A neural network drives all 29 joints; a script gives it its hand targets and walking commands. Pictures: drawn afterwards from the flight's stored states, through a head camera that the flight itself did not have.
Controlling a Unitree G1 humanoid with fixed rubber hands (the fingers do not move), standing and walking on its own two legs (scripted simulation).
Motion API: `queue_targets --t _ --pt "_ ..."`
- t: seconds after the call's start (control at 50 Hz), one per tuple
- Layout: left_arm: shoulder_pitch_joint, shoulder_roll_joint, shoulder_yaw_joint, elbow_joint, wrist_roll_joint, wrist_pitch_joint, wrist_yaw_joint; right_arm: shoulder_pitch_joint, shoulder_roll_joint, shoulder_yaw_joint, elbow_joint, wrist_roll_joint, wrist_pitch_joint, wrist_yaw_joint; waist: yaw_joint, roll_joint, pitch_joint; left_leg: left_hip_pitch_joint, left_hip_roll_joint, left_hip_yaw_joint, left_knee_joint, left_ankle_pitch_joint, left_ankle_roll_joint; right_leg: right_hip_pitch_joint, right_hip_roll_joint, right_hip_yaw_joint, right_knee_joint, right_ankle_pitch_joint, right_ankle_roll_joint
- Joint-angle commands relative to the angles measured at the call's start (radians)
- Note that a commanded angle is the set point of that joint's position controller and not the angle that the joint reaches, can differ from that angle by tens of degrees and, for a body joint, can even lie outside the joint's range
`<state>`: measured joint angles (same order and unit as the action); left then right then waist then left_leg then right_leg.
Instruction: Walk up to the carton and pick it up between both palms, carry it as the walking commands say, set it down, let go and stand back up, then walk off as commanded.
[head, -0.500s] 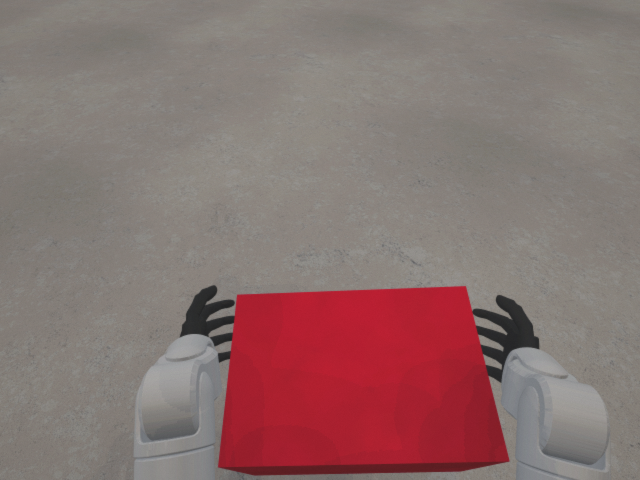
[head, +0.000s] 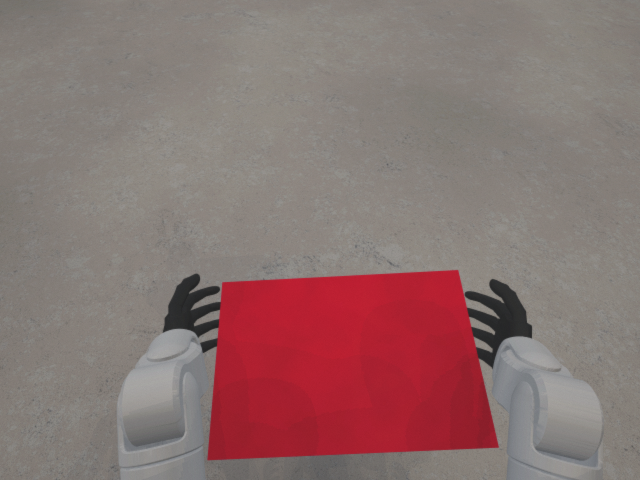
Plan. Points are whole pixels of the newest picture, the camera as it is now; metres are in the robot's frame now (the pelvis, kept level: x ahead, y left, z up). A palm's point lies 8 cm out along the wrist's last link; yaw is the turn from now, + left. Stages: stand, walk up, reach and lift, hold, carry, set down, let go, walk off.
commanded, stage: carry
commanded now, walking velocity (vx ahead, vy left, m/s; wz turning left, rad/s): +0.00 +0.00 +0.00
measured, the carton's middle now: (343, 370) +0.27 -0.01 -0.03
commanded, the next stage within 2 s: hold in 1.66 s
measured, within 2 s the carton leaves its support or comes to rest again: neither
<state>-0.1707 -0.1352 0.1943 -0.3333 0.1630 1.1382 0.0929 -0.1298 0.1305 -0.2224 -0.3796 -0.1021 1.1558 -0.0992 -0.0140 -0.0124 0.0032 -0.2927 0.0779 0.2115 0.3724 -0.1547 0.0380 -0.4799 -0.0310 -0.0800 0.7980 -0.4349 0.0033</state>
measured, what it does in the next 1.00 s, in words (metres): steps on the spot: right foot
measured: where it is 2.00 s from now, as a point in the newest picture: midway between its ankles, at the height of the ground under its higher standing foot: outside the picture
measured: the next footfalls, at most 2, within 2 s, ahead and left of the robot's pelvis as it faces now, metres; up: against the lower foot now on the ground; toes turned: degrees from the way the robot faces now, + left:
right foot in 0.16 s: +0.19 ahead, -0.15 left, +0.00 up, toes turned +17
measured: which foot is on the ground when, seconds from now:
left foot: down 0.00-1.00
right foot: up 0.00-0.14, down 0.16-1.00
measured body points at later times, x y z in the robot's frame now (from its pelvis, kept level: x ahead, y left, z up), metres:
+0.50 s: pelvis +0.14 -0.04 -0.02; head +0.16 -0.05 +0.43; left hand +0.42 +0.14 +0.05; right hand +0.42 -0.22 +0.04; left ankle +0.02 +0.09 -0.74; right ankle +0.15 -0.13 -0.75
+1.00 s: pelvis +0.10 -0.03 -0.02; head +0.08 -0.03 +0.43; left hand +0.36 +0.16 +0.05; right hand +0.36 -0.20 +0.05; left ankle +0.02 +0.09 -0.75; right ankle +0.16 -0.13 -0.75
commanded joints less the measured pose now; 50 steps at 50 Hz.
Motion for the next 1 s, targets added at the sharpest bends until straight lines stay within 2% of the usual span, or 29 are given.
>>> queue_targets --t 0.0,0.02,0.04,0.08,0.1,0.14,0.16,0.2,0.24,0.26,0.34,0.44,0.52,0.54,0.56,0.58,0.64,0.66,0.7,0.72,0.76,0.78,0.8,0.86,0.88,0.9,0.94,0.96,0.98 --pt "-0.372 -0.912 -0.788 -0.100 -0.464 0.007 -0.289 -0.554 0.827 0.819 -0.180 0.454 -0.008 0.335 0.005 0.174 -0.431 0.307 0.206 -0.076 -0.031 0.526 0.062 0.126 0.016 -0.061 -0.200 0.223 -0.012" --pt "-0.420 -0.902 -0.812 -0.151 -0.477 0.012 -0.290 -0.518 0.825 0.810 -0.161 0.445 0.000 0.336 0.005 0.191 -0.419 0.262 0.205 -0.056 -0.017 0.441 0.054 0.170 0.009 -0.076 -0.238 0.265 -0.015" --pt "-0.368 -0.889 -0.806 -0.110 -0.472 0.025 -0.294 -0.507 0.800 0.806 -0.177 0.435 0.005 0.333 0.010 0.185 -0.417 0.231 0.193 -0.042 0.011 0.397 0.044 0.215 0.001 -0.067 -0.299 0.348 -0.026" --pt "-0.365 -0.855 -0.810 -0.111 -0.476 0.038 -0.301 -0.488 0.766 0.799 -0.176 0.422 0.021 0.329 0.021 0.122 -0.390 0.176 0.138 -0.021 0.085 0.239 -0.001 0.305 -0.019 -0.071 -0.423 0.482 -0.036" --pt "-0.373 -0.856 -0.796 -0.067 -0.476 0.047 -0.309 -0.513 0.753 0.789 -0.165 0.413 0.024 0.325 0.020 0.113 -0.390 0.118 0.111 -0.021 0.124 0.191 -0.027 0.362 -0.058 -0.053 -0.383 0.614 -0.045" --pt "-0.350 -0.761 -0.714 0.056 -0.427 0.041 -0.321 -0.406 0.728 0.732 0.056 0.359 0.029 0.319 0.009 -0.053 -0.336 -0.005 0.067 -0.043 0.175 -0.155 -0.070 0.407 -0.215 0.087 -0.372 0.925 -0.065" --pt "-0.359 -0.781 -0.734 0.105 -0.417 0.039 -0.328 -0.444 0.725 0.741 0.060 0.349 0.030 0.321 0.006 -0.083 -0.317 0.013 0.049 -0.081 0.152 -0.212 -0.087 0.356 -0.246 0.101 -0.368 0.954 -0.085" --pt "-0.398 -0.817 -0.746 0.071 -0.445 0.055 -0.336 -0.561 0.747 0.800 -0.041 0.407 0.052 0.333 0.006 -0.113 -0.311 0.061 0.073 -0.085 0.129 -0.157 -0.102 0.328 -0.217 0.100 -0.342 0.755 -0.082" --pt "-0.385 -0.813 -0.703 0.145 -0.424 0.047 -0.340 -0.624 0.755 0.772 0.016 0.402 0.047 0.342 0.008 -0.117 -0.332 0.131 0.085 -0.090 0.146 -0.125 -0.087 0.245 -0.182 0.079 -0.352 0.684 -0.065" --pt "-0.416 -0.829 -0.717 0.119 -0.444 0.047 -0.338 -0.634 0.784 0.782 0.020 0.422 0.047 0.343 0.009 -0.085 -0.321 0.110 0.095 -0.093 0.116 -0.099 -0.089 0.260 -0.175 0.056 -0.335 0.691 -0.054" --pt "-0.440 -0.882 -0.747 0.059 -0.468 0.026 -0.321 -0.634 0.818 0.801 -0.039 0.432 0.027 0.344 0.015 -0.016 -0.465 0.135 0.090 -0.084 0.151 0.207 -0.099 0.383 -0.167 0.027 -0.212 0.975 -0.072" --pt "-0.444 -0.885 -0.783 -0.079 -0.497 0.022 -0.300 -0.605 0.860 0.828 -0.114 0.461 0.018 0.329 0.015 -0.038 -0.513 0.132 0.051 -0.064 0.172 0.229 -0.097 0.449 -0.159 0.031 -0.182 1.133 -0.088" --pt "-0.350 -0.891 -0.775 -0.041 -0.477 0.025 -0.294 -0.541 0.826 0.817 -0.127 0.440 0.015 0.319 0.024 -0.045 -0.532 0.123 0.044 -0.056 0.200 0.264 -0.089 0.475 -0.165 0.028 -0.176 1.209 -0.095" --pt "-0.370 -0.868 -0.789 -0.087 -0.481 0.020 -0.301 -0.533 0.822 0.827 -0.145 0.434 0.020 0.321 0.015 -0.084 -0.516 0.131 0.040 -0.064 0.136 0.178 -0.086 0.447 -0.155 0.024 -0.186 1.161 -0.094" --pt "-0.403 -0.860 -0.788 -0.110 -0.482 0.026 -0.300 -0.483 0.826 0.810 -0.092 0.427 0.026 0.323 0.014 0.006 -0.493 0.167 0.074 -0.071 0.141 0.301 -0.082 0.402 -0.145 0.007 -0.188 1.045 -0.083" --pt "-0.377 -0.857 -0.790 -0.063 -0.473 0.034 -0.307 -0.532 0.815 0.824 -0.129 0.413 0.021 0.317 0.019 -0.026 -0.451 0.175 0.084 -0.069 0.147 0.353 -0.079 0.357 -0.139 -0.016 -0.189 0.970 -0.069" --pt "-0.384 -0.866 -0.796 -0.056 -0.491 0.047 -0.311 -0.527 0.809 0.808 -0.107 0.421 0.036 0.314 0.019 0.060 -0.416 0.219 0.121 -0.066 0.168 0.485 -0.074 0.285 -0.124 -0.036 -0.214 0.829 -0.060" --pt "-0.404 -0.859 -0.797 -0.088 -0.476 0.045 -0.314 -0.520 0.814 0.808 -0.121 0.420 0.037 0.318 0.017 0.049 -0.418 0.218 0.135 -0.078 0.160 0.501 -0.066 0.281 -0.122 -0.033 -0.217 0.782 -0.055" --pt "-0.351 -0.830 -0.780 -0.010 -0.460 0.058 -0.317 -0.504 0.768 0.803 -0.089 0.407 0.046 0.320 0.014 0.057 -0.372 0.218 0.145 -0.068 0.158 0.488 -0.071 0.239 -0.118 -0.047 -0.221 0.754 -0.051" --pt "-0.374 -0.832 -0.770 0.000 -0.459 0.061 -0.321 -0.492 0.785 0.796 -0.032 0.396 0.054 0.323 0.018 0.041 -0.380 0.198 0.138 -0.054 0.166 0.353 -0.071 0.268 -0.133 -0.031 -0.243 0.769 -0.054" --pt "-0.403 -0.820 -0.776 -0.020 -0.467 0.060 -0.319 -0.506 0.786 0.799 -0.040 0.412 0.055 0.329 0.017 0.014 -0.376 0.178 0.128 -0.048 0.161 0.338 -0.085 0.287 -0.133 -0.042 -0.237 0.843 -0.060" --pt "-0.401 -0.838 -0.782 -0.005 -0.473 0.064 -0.320 -0.530 0.787 0.797 -0.038 0.415 0.060 0.331 0.016 0.071 -0.361 0.179 0.127 -0.052 0.168 0.402 -0.079 0.275 -0.130 -0.044 -0.212 0.844 -0.057" --pt "-0.421 -0.837 -0.781 -0.008 -0.476 0.063 -0.319 -0.497 0.785 0.785 -0.011 0.407 0.063 0.326 0.014 0.026 -0.381 0.188 0.142 -0.062 0.170 0.361 -0.072 0.286 -0.140 -0.022 -0.221 0.791 -0.056" --pt "-0.428 -0.842 -0.772 0.035 -0.477 0.068 -0.335 -0.541 0.793 0.800 -0.004 0.405 0.058 0.328 0.016 0.029 -0.356 0.146 0.138 -0.066 0.156 0.199 -0.068 0.268 -0.150 -0.035 -0.232 0.662 -0.046" --pt "-0.442 -0.841 -0.773 0.014 -0.483 0.061 -0.339 -0.581 0.797 0.805 -0.038 0.419 0.049 0.332 0.014 0.021 -0.321 0.114 0.133 -0.060 0.120 0.024 -0.060 0.254 -0.140 -0.026 -0.278 0.541 -0.038" --pt "-0.502 -0.856 -0.778 -0.029 -0.492 0.058 -0.338 -0.602 0.830 0.800 -0.037 0.427 0.050 0.337 0.015 0.046 -0.313 0.117 0.125 -0.052 0.099 -0.031 -0.059 0.246 -0.136 -0.027 -0.289 0.525 -0.039" --pt "-0.509 -0.869 -0.771 -0.029 -0.495 0.057 -0.337 -0.615 0.840 0.814 -0.039 0.454 0.047 0.338 0.015 0.021 -0.270 0.034 0.132 -0.092 0.048 -0.220 -0.048 0.271 -0.138 -0.021 -0.319 0.382 -0.036" --pt "-0.469 -0.864 -0.764 0.021 -0.489 0.055 -0.343 -0.675 0.832 0.825 -0.076 0.456 0.040 0.334 0.016 -0.030 -0.277 0.018 0.127 -0.088 0.039 -0.265 -0.050 0.282 -0.134 -0.029 -0.342 0.340 -0.029" --pt "-0.469 -0.838 -0.764 0.007 -0.483 0.049 -0.340 -0.646 0.821 0.816 -0.055 0.450 0.042 0.335 0.016 0.012 -0.249 0.019 0.117 -0.078 0.032 -0.285 -0.055 0.255 -0.145 -0.002 -0.359 0.307 -0.032"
